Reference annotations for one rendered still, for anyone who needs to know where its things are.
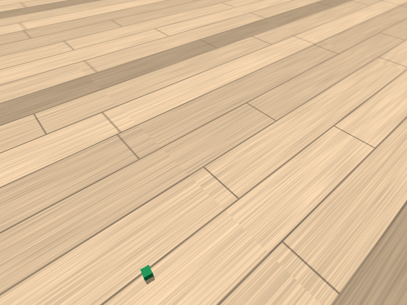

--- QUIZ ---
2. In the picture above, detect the cube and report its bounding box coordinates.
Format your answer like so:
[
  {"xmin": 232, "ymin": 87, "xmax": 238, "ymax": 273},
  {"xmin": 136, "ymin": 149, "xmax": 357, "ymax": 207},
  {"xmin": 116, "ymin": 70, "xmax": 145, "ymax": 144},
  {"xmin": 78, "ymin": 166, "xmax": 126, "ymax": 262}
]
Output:
[{"xmin": 141, "ymin": 265, "xmax": 153, "ymax": 281}]

